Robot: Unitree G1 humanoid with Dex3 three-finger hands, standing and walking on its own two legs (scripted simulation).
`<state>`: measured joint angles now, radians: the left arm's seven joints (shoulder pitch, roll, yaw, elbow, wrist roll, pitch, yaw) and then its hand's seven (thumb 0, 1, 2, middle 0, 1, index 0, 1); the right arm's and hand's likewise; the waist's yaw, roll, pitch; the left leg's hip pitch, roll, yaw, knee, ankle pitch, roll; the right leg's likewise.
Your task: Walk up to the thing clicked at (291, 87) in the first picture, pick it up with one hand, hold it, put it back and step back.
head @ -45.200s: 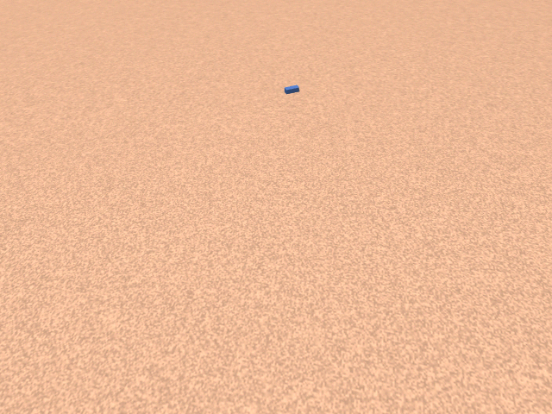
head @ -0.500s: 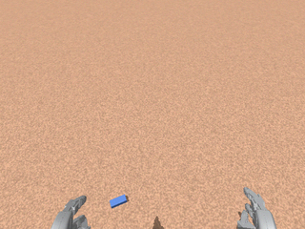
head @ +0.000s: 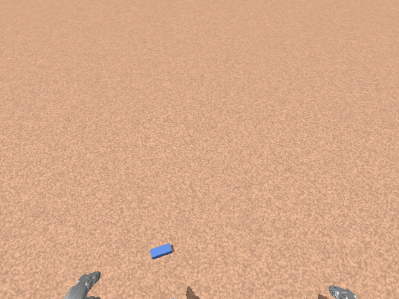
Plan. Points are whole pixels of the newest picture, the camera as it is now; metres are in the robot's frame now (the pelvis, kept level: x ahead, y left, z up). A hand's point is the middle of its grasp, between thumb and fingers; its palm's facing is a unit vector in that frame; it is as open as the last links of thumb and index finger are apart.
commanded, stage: stand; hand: left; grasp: from above
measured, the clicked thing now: (161, 251) +0.44 +0.23 -0.72
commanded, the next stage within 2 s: none
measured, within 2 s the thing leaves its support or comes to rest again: neither
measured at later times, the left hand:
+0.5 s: hand out of the picture +0.02 +0.25 -0.13, palm faces +0.03 -0.95 -0.32, open 7.4 cm
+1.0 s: hand out of the picture +0.02 +0.23 -0.12, palm faces +0.01 -0.95 -0.33, open 7.4 cm
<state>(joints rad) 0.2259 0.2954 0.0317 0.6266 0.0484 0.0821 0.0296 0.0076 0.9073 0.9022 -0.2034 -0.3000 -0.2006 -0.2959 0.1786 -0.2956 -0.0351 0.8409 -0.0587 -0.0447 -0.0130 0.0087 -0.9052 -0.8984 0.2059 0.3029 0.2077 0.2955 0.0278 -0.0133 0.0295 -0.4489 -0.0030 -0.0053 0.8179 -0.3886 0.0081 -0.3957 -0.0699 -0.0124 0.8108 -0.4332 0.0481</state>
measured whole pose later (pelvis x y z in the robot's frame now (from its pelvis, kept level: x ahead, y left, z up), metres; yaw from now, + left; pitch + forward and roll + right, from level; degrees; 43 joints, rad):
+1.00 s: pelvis -0.01 +0.00 +0.04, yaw +0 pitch -5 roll +0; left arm 0.19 0.30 0.02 1.13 0.03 0.00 0.01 0.00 0.91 0.90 -0.20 -0.30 -0.20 -0.30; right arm 0.16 -0.32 -0.02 1.13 -0.02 0.01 -0.01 0.00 -0.91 -0.90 0.20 0.30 0.20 0.29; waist 0.01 0.02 0.07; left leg -0.15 0.01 -0.01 0.40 -0.17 0.00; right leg -0.10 -0.05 -0.03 0.38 -0.20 0.04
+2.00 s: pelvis +0.01 -0.01 +0.04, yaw +0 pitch -3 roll +0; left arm 0.13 0.33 0.02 1.13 0.02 0.00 0.00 0.00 0.91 0.90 -0.20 -0.30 -0.20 -0.30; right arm 0.10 -0.33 -0.01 1.15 -0.02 0.00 -0.01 0.00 -0.91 -0.90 0.20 0.30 0.20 0.29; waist 0.01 0.01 0.07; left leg -0.12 0.02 -0.01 0.34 -0.17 -0.02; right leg -0.08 -0.04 -0.03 0.34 -0.21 0.03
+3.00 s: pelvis -0.10 +0.03 +0.02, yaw -3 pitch -2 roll -1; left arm 0.11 0.39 0.07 0.87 0.01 0.06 0.01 0.00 0.91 0.90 -0.20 -0.30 -0.20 -0.30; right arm 0.14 -0.35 -0.04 0.87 -0.02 0.02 -0.02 0.00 -0.90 -0.90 0.21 0.30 0.21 0.30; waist -0.02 -0.03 0.21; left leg -0.31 0.00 0.05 0.61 -0.27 0.06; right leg -0.38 0.06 0.12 0.98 -0.50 0.02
